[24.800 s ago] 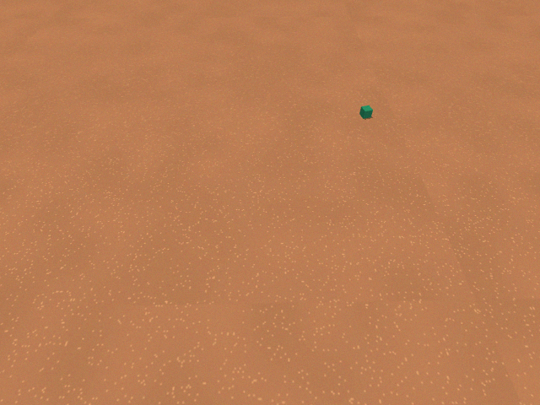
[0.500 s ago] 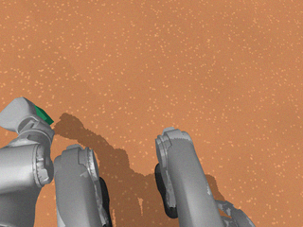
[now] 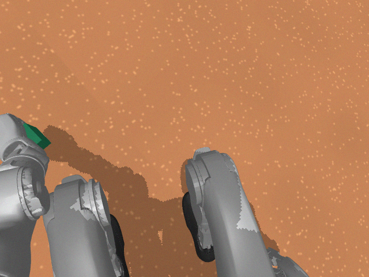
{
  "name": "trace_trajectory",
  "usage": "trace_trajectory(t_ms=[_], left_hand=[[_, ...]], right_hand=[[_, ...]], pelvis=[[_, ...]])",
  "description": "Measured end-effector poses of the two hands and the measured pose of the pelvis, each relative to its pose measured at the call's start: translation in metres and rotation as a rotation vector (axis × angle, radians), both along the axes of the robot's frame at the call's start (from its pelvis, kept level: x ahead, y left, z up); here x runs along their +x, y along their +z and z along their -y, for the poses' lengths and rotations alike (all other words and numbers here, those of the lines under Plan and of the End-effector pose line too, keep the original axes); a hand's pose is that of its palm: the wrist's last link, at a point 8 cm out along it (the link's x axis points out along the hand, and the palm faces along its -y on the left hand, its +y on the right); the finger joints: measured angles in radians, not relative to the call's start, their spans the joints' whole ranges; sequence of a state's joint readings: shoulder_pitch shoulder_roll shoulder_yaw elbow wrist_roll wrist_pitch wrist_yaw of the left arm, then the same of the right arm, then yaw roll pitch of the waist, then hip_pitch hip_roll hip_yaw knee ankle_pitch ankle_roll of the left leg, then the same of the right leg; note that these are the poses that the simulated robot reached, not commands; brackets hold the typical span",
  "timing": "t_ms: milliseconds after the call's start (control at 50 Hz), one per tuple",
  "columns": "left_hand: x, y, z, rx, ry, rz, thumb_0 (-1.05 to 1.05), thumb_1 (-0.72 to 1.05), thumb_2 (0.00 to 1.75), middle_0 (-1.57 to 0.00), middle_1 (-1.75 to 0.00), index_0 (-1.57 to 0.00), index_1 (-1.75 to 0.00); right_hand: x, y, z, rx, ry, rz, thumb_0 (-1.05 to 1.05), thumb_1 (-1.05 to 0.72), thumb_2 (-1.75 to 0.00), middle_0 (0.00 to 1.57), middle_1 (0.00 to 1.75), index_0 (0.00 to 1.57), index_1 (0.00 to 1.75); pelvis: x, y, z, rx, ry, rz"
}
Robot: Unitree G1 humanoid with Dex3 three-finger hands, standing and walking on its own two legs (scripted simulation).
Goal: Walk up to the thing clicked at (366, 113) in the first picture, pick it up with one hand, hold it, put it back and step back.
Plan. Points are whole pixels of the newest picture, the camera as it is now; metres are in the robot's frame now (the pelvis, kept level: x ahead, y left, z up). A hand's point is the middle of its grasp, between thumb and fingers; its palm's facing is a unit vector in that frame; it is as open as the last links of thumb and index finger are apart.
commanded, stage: rest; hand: left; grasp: from above
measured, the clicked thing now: (29, 141) +0.43 +0.29 -0.23
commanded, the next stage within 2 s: open in 1.00 s
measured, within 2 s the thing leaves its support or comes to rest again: rests again in 0.60 s
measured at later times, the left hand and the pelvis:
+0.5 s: hand (35, 146) +0.41 +0.28 -0.24, palm faces -0.30 -0.34 -0.89, open 8.0 cm; pelvis +0.00 +0.00 -0.01, yaw -3 degrees
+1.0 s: hand (36, 144) +0.42 +0.28 -0.25, palm faces -0.29 -0.34 -0.89, open 7.9 cm; pelvis +0.00 +0.01 -0.01, yaw -6 degrees
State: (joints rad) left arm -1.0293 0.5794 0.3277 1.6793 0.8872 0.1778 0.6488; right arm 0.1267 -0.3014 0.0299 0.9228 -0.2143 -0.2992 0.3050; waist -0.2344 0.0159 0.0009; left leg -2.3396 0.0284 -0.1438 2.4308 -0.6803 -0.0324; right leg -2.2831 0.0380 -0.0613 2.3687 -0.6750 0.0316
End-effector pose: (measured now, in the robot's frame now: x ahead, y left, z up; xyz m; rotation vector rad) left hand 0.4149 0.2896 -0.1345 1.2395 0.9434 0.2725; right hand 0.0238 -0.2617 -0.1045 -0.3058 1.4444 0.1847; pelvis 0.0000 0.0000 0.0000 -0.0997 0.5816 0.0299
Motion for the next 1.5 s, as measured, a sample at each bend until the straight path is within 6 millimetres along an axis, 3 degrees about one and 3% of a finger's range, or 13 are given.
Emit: trace_trajectory(t_ms=[320,700,1140,1320,1500], left_hand=[[-0.001,-0.030,0.001,0.002,-0.012,-0.014,0.09,0.34,0.20,-1.16,-0.31,-0.90,-0.24],[0.008,-0.056,0.006,-0.004,-0.009,0.020,0.10,0.37,0.16,-1.17,-0.29,-0.91,-0.23],[0.010,-0.057,0.005,0.007,-0.012,0.014,0.11,0.38,0.12,-1.16,-0.29,-0.92,-0.20],[0.006,-0.062,0.001,0.023,0.007,0.005,0.06,0.34,0.21,-0.93,-0.38,-0.86,-0.31],[0.006,-0.067,-0.008,0.023,0.027,0.007,0.02,0.20,0.37,-0.71,-0.50,-0.73,-0.45]], right_hand=[[-0.008,0.000,-0.007,0.032,0.025,-0.043,0.00,-0.91,-0.90,0.20,0.30,0.20,0.30],[-0.026,0.024,-0.003,0.025,0.080,-0.089,0.00,-0.90,-0.90,0.20,0.30,0.19,0.30],[-0.026,0.032,-0.011,0.030,0.097,-0.040,0.00,-0.90,-0.90,0.20,0.30,0.19,0.30],[-0.038,0.036,-0.014,0.043,0.099,-0.058,0.00,-0.90,-0.90,0.20,0.30,0.19,0.30],[-0.042,0.038,-0.017,0.045,0.106,-0.079,0.00,-0.90,-0.90,0.20,0.30,0.20,0.30]], pelvis=[[0.003,-0.010,-0.003,-0.025,-0.016,0.017],[0.002,-0.013,-0.005,-0.064,-0.039,0.050],[-0.002,-0.013,-0.008,-0.089,-0.048,0.084],[-0.005,-0.013,-0.007,-0.091,-0.051,0.100],[-0.005,-0.015,-0.008,-0.096,-0.049,0.105]])
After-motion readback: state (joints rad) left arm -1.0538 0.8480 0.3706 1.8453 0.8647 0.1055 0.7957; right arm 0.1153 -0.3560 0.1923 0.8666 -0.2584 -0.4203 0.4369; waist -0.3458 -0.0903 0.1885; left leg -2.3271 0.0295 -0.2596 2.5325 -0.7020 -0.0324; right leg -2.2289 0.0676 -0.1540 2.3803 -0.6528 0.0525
